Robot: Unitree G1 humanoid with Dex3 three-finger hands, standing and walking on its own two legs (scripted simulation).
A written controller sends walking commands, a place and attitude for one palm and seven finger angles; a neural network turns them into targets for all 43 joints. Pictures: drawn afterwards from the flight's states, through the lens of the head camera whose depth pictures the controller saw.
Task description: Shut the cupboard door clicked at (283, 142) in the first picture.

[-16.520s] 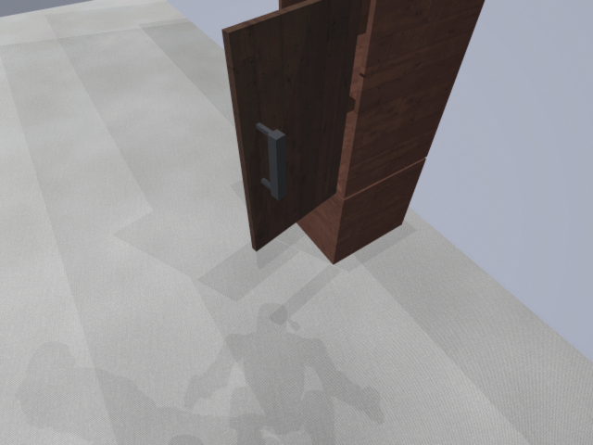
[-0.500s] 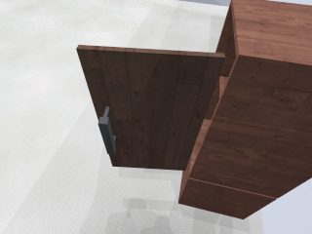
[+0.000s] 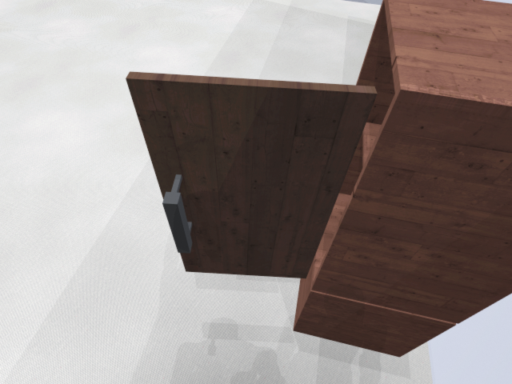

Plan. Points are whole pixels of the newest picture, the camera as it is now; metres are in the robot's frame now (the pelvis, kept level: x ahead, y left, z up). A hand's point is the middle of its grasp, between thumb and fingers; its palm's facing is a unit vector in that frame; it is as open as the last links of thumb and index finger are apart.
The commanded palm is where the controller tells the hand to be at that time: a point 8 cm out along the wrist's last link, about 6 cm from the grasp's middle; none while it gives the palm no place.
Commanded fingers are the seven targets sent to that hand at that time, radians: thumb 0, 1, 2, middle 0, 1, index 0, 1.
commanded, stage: look again from close up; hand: left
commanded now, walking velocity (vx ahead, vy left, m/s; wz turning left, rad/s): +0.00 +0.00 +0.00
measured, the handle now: (181, 215) +0.41 +0.18 -0.03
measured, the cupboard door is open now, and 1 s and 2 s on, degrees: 100 100 100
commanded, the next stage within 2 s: shuffle to correct the standing spot in 0.32 s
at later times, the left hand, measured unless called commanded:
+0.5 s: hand out of the picture -0.02 +0.16 -0.18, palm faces +0.03 -0.99 -0.17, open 7.4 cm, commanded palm none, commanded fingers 0.00 0.90 0.90 -0.20 -0.30 -0.20 -0.30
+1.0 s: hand out of the picture -0.03 +0.15 -0.18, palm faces +0.08 -0.97 -0.21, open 7.4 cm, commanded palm none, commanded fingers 0.00 0.90 0.90 -0.20 -0.30 -0.20 -0.30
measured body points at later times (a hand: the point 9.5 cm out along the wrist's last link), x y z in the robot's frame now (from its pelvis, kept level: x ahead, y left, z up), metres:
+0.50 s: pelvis +0.00 -0.01 +0.00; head +0.02 +0.00 +0.45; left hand -0.02 +0.21 -0.16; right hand -0.01 -0.22 -0.16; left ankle -0.02 +0.06 -0.74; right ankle -0.04 -0.14 -0.74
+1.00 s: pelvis -0.06 -0.03 -0.01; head -0.11 -0.03 +0.44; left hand -0.04 +0.20 -0.16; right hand -0.03 -0.27 -0.16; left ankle -0.05 +0.05 -0.73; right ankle -0.04 -0.14 -0.74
